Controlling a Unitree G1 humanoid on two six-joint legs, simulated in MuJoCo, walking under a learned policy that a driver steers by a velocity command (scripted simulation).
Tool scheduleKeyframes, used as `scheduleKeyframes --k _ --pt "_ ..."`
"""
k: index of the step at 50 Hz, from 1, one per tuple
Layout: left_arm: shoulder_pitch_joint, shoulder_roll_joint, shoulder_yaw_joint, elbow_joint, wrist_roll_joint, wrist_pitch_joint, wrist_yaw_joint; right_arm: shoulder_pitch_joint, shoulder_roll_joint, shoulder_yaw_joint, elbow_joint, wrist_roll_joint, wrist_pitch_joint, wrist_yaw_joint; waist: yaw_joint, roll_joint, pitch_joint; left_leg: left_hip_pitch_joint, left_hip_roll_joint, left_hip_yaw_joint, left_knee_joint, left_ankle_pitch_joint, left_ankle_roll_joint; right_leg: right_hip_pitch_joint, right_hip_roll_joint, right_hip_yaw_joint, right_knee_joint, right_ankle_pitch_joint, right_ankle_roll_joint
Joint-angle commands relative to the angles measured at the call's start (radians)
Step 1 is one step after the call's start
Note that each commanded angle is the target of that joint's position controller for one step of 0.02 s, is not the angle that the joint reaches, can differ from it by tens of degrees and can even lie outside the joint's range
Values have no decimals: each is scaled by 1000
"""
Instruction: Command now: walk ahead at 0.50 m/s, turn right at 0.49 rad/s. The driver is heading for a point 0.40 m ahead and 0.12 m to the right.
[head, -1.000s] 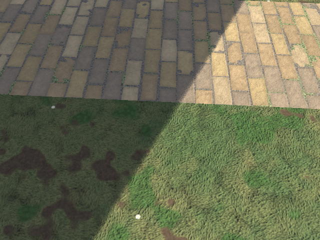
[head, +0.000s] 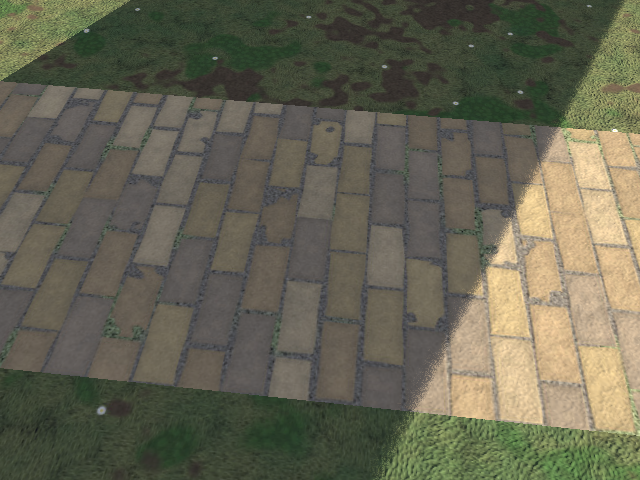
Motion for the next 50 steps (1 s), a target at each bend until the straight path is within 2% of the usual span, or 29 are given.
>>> scheduleKeyframes --k 1,5,9,11,12,13,14,15,16,17,18,19,20,22,26,30,33,34,35,36,37,38,39,41,43,44,45,47,50 --pt "-3 8 -3 -71 4 -4 -13 -84 -136 -34 -59 1 -23 -10 29 115 22 9 269 -109 -182 239 160 -44 -40 35 -129 157 4" --pt "-140 -4 -15 -122 5 -9 -40 -37 -181 -47 -27 14 -9 -19 -21 92 59 54 279 -15 -185 241 137 -7 -21 -32 -327 254 -22" --pt "-210 23 -7 -174 6 -4 -57 -1 -216 -61 3 36 17 -20 -26 97 73 184 314 31 -105 367 105 -8 7 -81 -412 137 -75" --pt "-151 59 14 -178 10 3 -57 -8 -248 -70 3 45 32 -24 24 130 8 214 306 67 54 704 81 123 76 -144 -418 32 -116" --pt "-28 94 37 -150 7 6 -53 -21 -250 -69 0 49 41 -26 99 123 -60 183 279 97 231 813 59 290 127 -173 -458 40 -146" --pt "145 160 74 -102 3 13 -38 -7 -222 -56 -5 41 41 -30 178 87 -153 37 237 116 477 728 20 570 153 -140 -491 82 -185" --pt "199 287 101 -92 -6 18 -18 72 -104 -17 -52 -7 28 -24 121 -174 -234 -386 113 108 863 -5 -49 927 -105 309 -518 57 -327" --pt "191 278 86 -136 -4 0 -25 48 -91 3 -78 2 -9 -12 116 -176 -408 -594 -28 -138 1064 -427 -65 1062 -249 788 -718 -165 -463" --pt "177 197 61 -129 5 -17 -34 -82 -180 -21 -101 47 -32 -2 164 -55 -308 -698 30 -214 1089 -346 -40 1003 -232 692 -778 -172 -394" --pt "122 163 49 -127 13 -26 -33 -111 -173 -16 -111 57 -43 -2 130 -32 -185 -699 69 -195 1025 -259 -24 858 -205 543 -770 -24 -355" --pt "40 125 36 -138 16 -28 -30 -97 -167 -16 -89 34 -41 -12 77 35 -112 -632 113 -187 945 -197 -31 703 -165 405 -750 198 -317" --pt "-16 91 25 -152 25 -29 -25 -75 -177 -23 -73 14 -30 -18 40 21 -86 -542 141 -187 885 -169 -41 584 -133 302 -747 407 -299" --pt "-41 84 21 -161 34 -28 -21 -51 -175 -25 -65 10 -13 -18 16 6 -87 -469 146 -184 867 -157 -52 509 -112 249 -754 531 -293" --pt "-49 101 23 -146 36 -34 -14 -16 -140 -19 -48 4 13 -22 -6 15 -98 -410 127 -158 807 -113 -81 435 -92 160 -767 711 -299" --pt "-35 102 20 -107 26 -24 9 -91 -90 2 -62 0 26 -24 15 -13 -95 -386 99 -141 543 99 -99 425 -32 41 -763 735 -249" --pt "4 98 14 -64 29 -7 17 -178 -94 5 -74 10 17 -3 67 -26 -99 -323 68 -151 336 266 -86 482 -51 59 -747 606 -225" --pt "-4 86 7 -35 28 -2 13 -194 -121 -4 -80 0 12 6 63 -34 -76 -317 58 -162 257 178 -49 534 -85 117 -677 566 -218" --pt "-15 80 4 -28 24 0 13 -172 -128 -9 -73 -6 10 8 45 -32 -75 -284 51 -158 206 178 -31 540 -82 130 -637 540 -205" --pt "-23 68 -1 -21 19 1 14 -131 -129 -11 -57 -13 5 7 17 -20 -82 -203 46 -150 120 283 -9 529 -53 126 -584 496 -176" --pt "16 49 -7 -17 33 -4 14 -117 -170 -18 -56 -23 0 0 30 39 -114 -82 115 -215 110 636 22 493 10 103 -517 402 -127" --pt "136 21 -15 -3 50 -13 12 -132 -205 -19 -67 -35 3 -7 102 154 -191 110 236 -329 181 905 120 375 85 79 -440 140 -75" --pt "160 9 -23 22 47 -8 18 -110 -117 -1 -56 -27 19 -10 68 223 -261 165 305 -405 184 886 220 339 110 55 -364 -124 -24" --pt "120 34 -19 16 39 8 20 -112 -64 17 -46 -9 32 -7 54 236 -248 133 324 -454 147 755 244 322 102 47 -344 -288 -1" --pt "69 39 -11 16 26 50 29 -154 -74 22 -37 -2 52 -1 62 206 -188 39 305 -480 82 415 209 316 79 40 -392 -278 9" --pt "82 28 -12 41 33 78 29 -252 -107 15 -53 0 65 1 100 189 -126 -136 216 -374 50 109 110 459 67 27 -584 -82 -9" --pt "57 44 -11 41 41 84 28 -244 -110 13 -49 2 68 1 79 165 -88 -192 166 -319 44 -48 62 477 59 38 -625 -40 -26" --pt "55 66 -5 54 39 83 25 -244 -112 11 -52 2 67 1 50 99 -41 -173 112 -249 50 -133 31 396 62 41 -612 -121 -53" --pt "35 32 -13 62 40 64 27 -248 -96 16 -39 -3 56 -2 47 85 -44 -105 96 -233 94 -20 22 373 55 42 -628 -100 -64" --pt "38 39 -10 90 39 34 32 -219 -82 15 -8 9 48 -14 35 54 -105 -6 93 -210 180 307 53 399 50 43 -627 73 -42"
